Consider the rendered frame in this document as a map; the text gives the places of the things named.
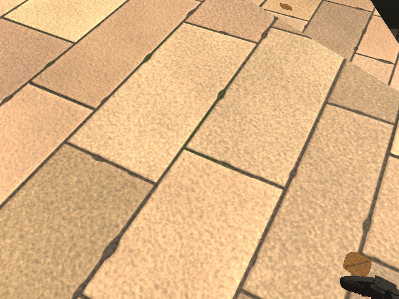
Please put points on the robot right hand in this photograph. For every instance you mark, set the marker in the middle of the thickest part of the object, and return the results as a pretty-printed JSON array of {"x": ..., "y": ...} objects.
[{"x": 376, "y": 288}]

